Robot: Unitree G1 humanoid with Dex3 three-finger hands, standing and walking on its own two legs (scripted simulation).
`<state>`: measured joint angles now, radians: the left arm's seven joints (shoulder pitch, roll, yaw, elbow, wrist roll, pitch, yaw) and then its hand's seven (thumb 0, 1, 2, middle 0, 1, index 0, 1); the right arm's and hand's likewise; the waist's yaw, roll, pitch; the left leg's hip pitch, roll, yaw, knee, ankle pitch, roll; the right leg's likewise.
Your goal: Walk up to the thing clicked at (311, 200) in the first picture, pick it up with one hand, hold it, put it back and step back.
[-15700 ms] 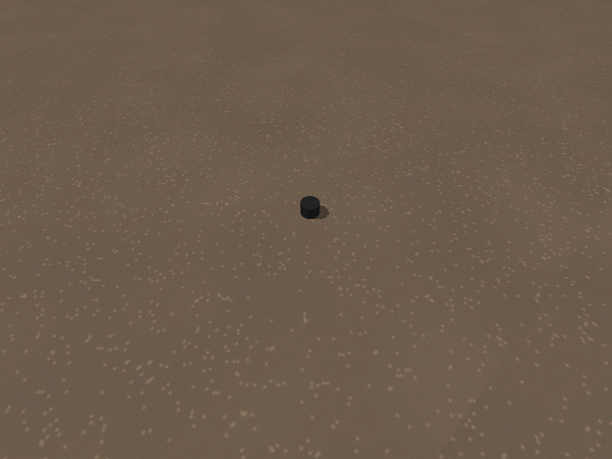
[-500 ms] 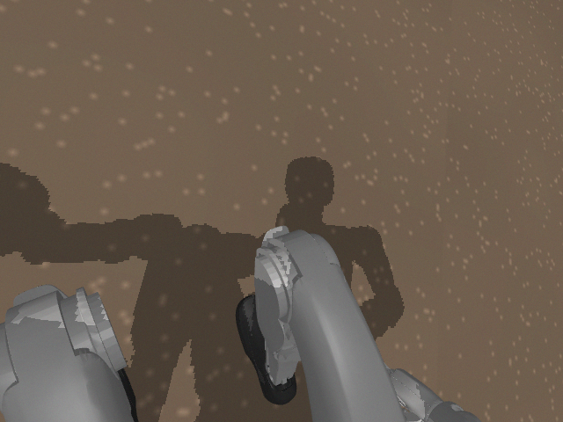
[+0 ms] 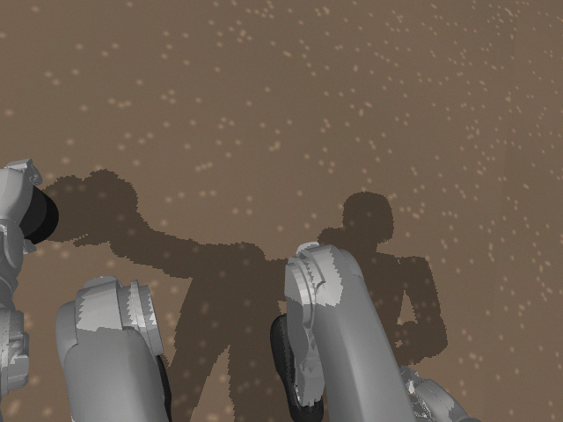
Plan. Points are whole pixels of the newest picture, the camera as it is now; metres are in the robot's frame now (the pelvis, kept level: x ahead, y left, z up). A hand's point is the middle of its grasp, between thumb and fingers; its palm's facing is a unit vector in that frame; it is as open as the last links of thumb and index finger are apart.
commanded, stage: settle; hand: left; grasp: from above
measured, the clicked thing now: (17, 213) +0.42 +0.33 -0.22
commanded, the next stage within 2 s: lift in 0.34 s
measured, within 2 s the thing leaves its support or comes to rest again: neither
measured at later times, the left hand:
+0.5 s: hand out of the picture +0.40 +0.33 -0.13, palm faces -0.44 -0.10 -0.89, open 11.1 cm
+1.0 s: hand out of the picture +0.36 +0.33 -0.01, palm faces -0.43 -0.11 -0.89, open 11.1 cm
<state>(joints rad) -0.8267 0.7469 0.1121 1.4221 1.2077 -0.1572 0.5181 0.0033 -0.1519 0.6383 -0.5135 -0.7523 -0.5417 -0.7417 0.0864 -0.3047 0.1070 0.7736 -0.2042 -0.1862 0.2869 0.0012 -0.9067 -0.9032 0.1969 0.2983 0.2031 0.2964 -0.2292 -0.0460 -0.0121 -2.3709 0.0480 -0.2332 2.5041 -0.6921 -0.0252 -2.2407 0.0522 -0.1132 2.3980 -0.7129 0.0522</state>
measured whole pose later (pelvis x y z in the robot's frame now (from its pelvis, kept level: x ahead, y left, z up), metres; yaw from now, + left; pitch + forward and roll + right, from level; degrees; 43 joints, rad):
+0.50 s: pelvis -0.01 +0.00 +0.03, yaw +4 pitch +32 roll -8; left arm -0.85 0.71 0.08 1.31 1.21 -0.19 0.33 0.00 -0.18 0.65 -0.55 -0.73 -0.58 -0.72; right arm 0.14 -0.29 0.05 0.74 -0.13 -0.06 0.17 0.00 -0.91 -0.90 0.20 0.30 0.20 0.30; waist -0.19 -0.01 -0.05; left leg -2.31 0.04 -0.17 2.38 -0.64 -0.02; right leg -2.20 0.03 -0.07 2.32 -0.68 0.04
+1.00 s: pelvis -0.02 +0.00 +0.11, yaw +6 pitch +33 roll -6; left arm -0.63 0.60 0.02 0.94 1.09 -0.12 0.15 0.00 -0.17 0.65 -0.54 -0.73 -0.57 -0.72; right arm 0.16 -0.27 -0.03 0.69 -0.04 0.01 0.10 0.00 -0.92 -0.91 0.20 0.30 0.20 0.30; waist -0.11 0.03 -0.16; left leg -2.09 0.05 -0.11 2.12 -0.62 -0.01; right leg -2.00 0.01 -0.05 2.08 -0.67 0.04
